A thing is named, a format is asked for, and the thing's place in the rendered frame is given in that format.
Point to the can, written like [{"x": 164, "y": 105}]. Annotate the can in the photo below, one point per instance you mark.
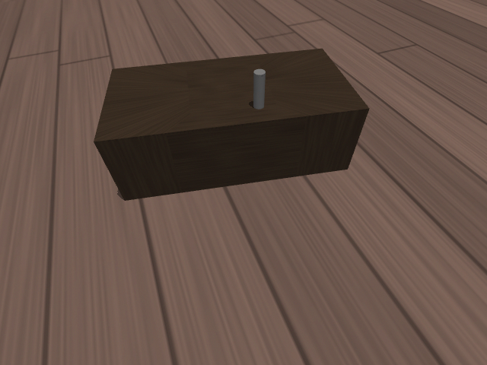
[{"x": 259, "y": 79}]

